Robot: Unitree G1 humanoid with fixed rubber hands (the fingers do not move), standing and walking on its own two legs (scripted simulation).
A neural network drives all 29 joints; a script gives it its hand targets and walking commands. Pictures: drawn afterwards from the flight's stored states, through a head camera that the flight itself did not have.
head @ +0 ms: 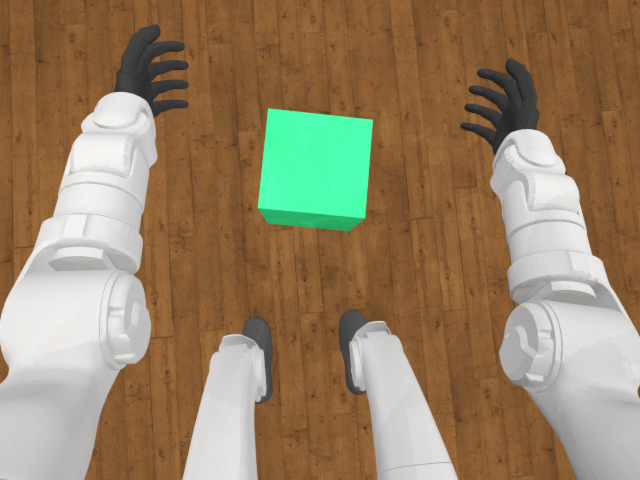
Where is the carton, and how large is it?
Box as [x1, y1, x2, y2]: [258, 108, 372, 230]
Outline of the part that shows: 268,108 258,201 259,210 268,223 349,230 364,218 372,120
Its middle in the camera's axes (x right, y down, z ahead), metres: -0.02 -0.14 +0.89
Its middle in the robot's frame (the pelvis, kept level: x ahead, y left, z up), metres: +0.54 -0.05 -0.54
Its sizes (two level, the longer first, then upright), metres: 0.210 0.200 0.250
